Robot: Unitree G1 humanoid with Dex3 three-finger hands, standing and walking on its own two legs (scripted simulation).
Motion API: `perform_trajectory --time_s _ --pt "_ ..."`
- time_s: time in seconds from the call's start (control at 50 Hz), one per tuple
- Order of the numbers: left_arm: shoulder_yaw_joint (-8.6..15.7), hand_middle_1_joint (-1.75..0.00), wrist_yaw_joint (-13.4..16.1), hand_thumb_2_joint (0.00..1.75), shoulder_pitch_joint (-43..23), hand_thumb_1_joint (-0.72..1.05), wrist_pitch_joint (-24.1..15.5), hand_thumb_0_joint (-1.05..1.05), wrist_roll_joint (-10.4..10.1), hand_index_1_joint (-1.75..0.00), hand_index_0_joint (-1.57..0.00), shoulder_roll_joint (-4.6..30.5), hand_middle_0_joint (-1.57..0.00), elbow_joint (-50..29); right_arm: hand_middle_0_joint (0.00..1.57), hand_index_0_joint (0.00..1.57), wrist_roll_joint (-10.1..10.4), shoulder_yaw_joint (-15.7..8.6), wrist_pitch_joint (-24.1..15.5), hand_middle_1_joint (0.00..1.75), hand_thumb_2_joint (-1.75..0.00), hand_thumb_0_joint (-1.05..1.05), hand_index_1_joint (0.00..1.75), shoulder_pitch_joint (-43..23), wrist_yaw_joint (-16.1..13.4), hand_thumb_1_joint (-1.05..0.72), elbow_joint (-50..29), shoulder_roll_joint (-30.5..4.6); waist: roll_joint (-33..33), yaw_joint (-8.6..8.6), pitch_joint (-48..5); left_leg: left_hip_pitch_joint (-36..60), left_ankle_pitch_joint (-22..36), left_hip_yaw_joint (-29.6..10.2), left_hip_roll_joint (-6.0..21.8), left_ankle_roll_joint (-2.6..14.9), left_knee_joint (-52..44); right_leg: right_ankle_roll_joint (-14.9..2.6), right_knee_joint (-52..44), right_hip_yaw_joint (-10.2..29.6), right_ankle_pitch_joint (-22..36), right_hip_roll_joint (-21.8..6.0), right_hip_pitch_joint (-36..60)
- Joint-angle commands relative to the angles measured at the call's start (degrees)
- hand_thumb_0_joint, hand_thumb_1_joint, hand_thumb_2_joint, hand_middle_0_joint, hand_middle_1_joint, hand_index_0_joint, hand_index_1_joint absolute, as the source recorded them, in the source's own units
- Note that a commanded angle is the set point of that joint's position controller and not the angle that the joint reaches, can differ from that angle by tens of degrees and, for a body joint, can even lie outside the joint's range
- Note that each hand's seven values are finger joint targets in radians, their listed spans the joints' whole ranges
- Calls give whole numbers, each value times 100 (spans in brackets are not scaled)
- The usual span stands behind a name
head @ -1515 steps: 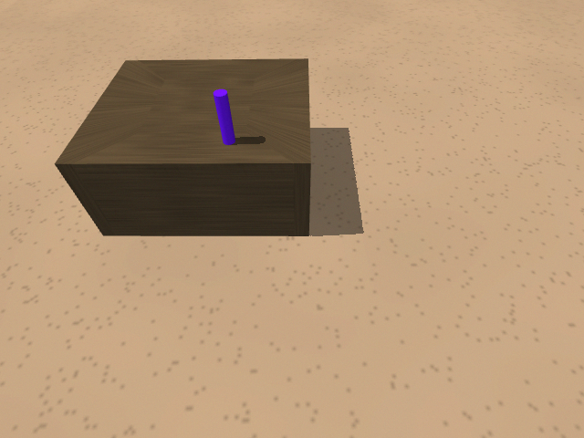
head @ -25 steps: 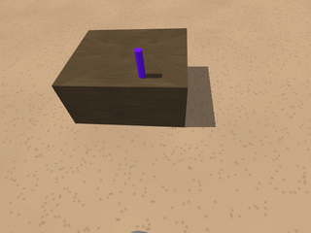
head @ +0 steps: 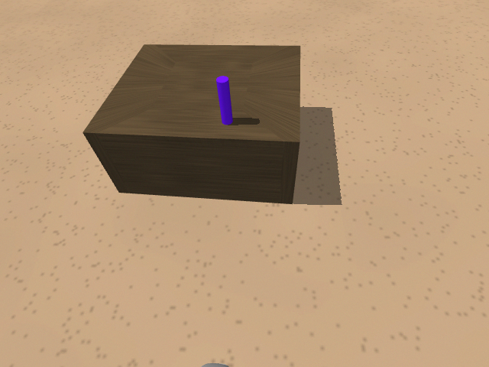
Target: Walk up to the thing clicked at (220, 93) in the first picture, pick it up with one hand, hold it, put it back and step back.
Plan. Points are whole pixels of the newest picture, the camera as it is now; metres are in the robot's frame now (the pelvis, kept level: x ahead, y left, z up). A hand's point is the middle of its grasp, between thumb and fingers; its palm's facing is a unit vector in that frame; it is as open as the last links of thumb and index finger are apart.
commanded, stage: step back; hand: left
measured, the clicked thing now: (225, 101) +1.09 +0.17 -0.25
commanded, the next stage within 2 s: stand in 0.36 s
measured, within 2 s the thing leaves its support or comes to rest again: neither
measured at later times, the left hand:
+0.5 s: hand out of the picture +0.12 +0.28 -0.15, palm faces -0.01 -0.94 -0.34, open 7.4 cm
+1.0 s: hand out of the picture +0.07 +0.28 -0.14, palm faces -0.04 -0.94 -0.33, open 7.4 cm
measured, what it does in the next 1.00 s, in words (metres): steps on the spot: left foot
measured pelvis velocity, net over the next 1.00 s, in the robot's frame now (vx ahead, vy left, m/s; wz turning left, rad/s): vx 0.01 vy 0.02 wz -0.01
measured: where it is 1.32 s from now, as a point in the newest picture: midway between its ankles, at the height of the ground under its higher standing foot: outside the picture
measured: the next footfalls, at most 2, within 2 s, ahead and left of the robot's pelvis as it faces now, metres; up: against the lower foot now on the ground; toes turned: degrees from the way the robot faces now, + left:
left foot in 0.08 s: +0.09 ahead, +0.15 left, +0.00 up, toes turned +1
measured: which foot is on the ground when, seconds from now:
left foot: up 0.00-0.06, down 0.08-1.00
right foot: down 0.00-1.00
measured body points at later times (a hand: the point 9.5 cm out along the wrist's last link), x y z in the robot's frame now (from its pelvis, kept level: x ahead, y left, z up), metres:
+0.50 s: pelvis +0.03 +0.03 +0.01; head +0.04 +0.03 +0.46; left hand +0.12 +0.33 -0.12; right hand +0.15 -0.26 -0.11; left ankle +0.05 +0.15 -0.73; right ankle +0.00 -0.11 -0.73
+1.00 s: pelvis +0.01 +0.02 +0.02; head +0.01 +0.03 +0.47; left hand +0.08 +0.32 -0.12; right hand +0.07 -0.28 -0.12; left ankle +0.05 +0.15 -0.73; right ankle +0.00 -0.11 -0.73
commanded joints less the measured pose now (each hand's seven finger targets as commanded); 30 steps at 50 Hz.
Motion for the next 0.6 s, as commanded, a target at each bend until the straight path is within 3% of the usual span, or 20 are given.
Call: perform_trajectory --time_s 0.0,0.02,0.04,0.06,0.08,0.1,0.12,0.14,0.18,0.2,0.22,0.26,0.32,0.34,0.42,0.58 --pt "336 -30 122 90 -355 90 -77 0 -101 -30 -20 1586 -20 -389 20 20 -38 -206 -224 30 -90 0 30 -148 -34 -90 -321 -752 -1048 -60 -394 366 573 642 38 17 -1319 -753 -406 876 3403 -1334 299" --pt "312 -30 121 90 -410 90 -29 0 -137 -30 -20 1584 -20 -390 20 20 -48 -224 -236 30 -90 0 30 -47 -45 -90 -247 -739 -948 -143 -462 712 1252 777 -61 59 -1872 -592 -103 736 3428 -1210 207" --pt "259 -30 121 90 -379 90 7 0 -166 -30 -20 1491 -20 -422 20 20 -63 -254 -250 30 -90 0 30 12 -71 -90 -187 -795 -796 -176 -617 1062 2137 615 15 133 -2133 -379 244 602 3393 -1004 156" --pt "191 -30 119 90 -378 90 24 0 -195 -30 -20 1313 -20 -500 20 20 -90 -305 -264 30 -90 0 30 83 -106 -90 -162 -1012 -377 -213 -900 1528 3202 126 453 299 -2058 -185 611 470 2954 -771 -125" --pt "121 -30 111 90 -408 90 72 0 -261 -30 -20 1124 -20 -541 20 20 -85 -332 -288 30 -90 0 30 -97 -129 -90 -253 -1289 313 -178 -1068 1452 3168 -954 1266 747 -2298 87 966 294 1522 -246 -386" --pt "176 -30 135 90 -377 90 150 0 -294 -30 -20 1225 -20 -371 20 20 10 -326 -273 30 -90 0 30 -377 -113 -90 -313 -1520 495 -109 -987 945 3062 -1237 1675 1281 -2271 74 857 257 -228 -63 -84" --pt "131 -30 141 90 -438 90 152 0 -243 -30 -20 1227 -20 -306 20 20 15 -298 -247 30 -90 0 30 -599 -106 -90 -282 -1407 446 -60 -885 827 2916 -1165 1681 1272 -2307 26 642 293 -785 -85 2" --pt "112 -30 134 90 -377 90 148 0 -211 -30 -20 1180 -20 -219 20 20 6 -250 -216 30 -90 0 30 -727 -105 -90 -269 -1332 464 18 -786 741 2649 -930 1523 1108 -2285 -22 314 347 -543 -125 82" --pt "140 -30 154 90 -72 90 67 0 -159 -30 -20 1341 -20 6 20 20 8 -190 -176 30 -90 0 30 -1044 -117 -90 -286 -1187 464 132 -767 578 2963 -316 1052 581 -1747 -70 -454 543 1010 -382 532" --pt "176 -30 146 90 -178 90 40 0 -172 -30 -20 1466 -20 40 20 20 45 -149 -168 30 -90 0 30 -1016 -114 -90 -247 -1000 233 24 -766 448 2684 -64 722 350 -1625 -148 -539 865 1410 -558 599" --pt "203 -30 133 90 -360 90 30 0 -161 -30 -20 1593 -20 18 20 20 57 -134 -162 30 -90 0 30 -911 -112 -90 -181 -936 -14 -81 -803 682 2427 88 580 238 -1624 -254 -576 1093 1544 -786 469" --pt "143 -30 129 90 -653 90 28 0 -185 -30 -20 1487 -20 8 20 20 30 -129 -163 30 -90 0 30 -911 -96 -90 -17 -967 26 -168 -760 1026 2482 46 637 246 -1846 -206 -585 980 1636 -745 239" --pt "102 -30 144 90 -615 90 38 0 -180 -30 -20 1380 -20 165 20 20 52 -113 -179 30 -90 0 30 -1125 -79 -90 80 -957 -64 -90 -851 1188 2967 45 775 351 -1940 -83 -635 729 2005 -583 420" --pt "-33 -30 99 90 -562 90 55 0 -248 -30 -20 1155 -20 272 20 20 71 -46 -215 30 -90 0 30 -890 -57 -90 97 -969 -100 -171 -812 1368 3170 -138 780 336 -2221 5 -828 742 1963 -564 427" --pt "-47 -30 98 90 -746 90 56 0 -235 -30 -20 1223 -20 361 20 20 83 -30 -256 30 -90 0 30 -1027 -62 -90 187 -969 -75 -162 -844 1691 3595 -71 817 239 -2366 49 -1033 709 2172 -614 627" --pt "-57 -30 56 90 -845 90 71 0 -184 -30 -20 1205 -20 515 20 20 79 -16 -263 30 -90 0 30 -1193 -45 -90 256 -935 -63 -120 -597 1535 2590 -31 749 142 -2877 94 -1560 713 1395 -658 709"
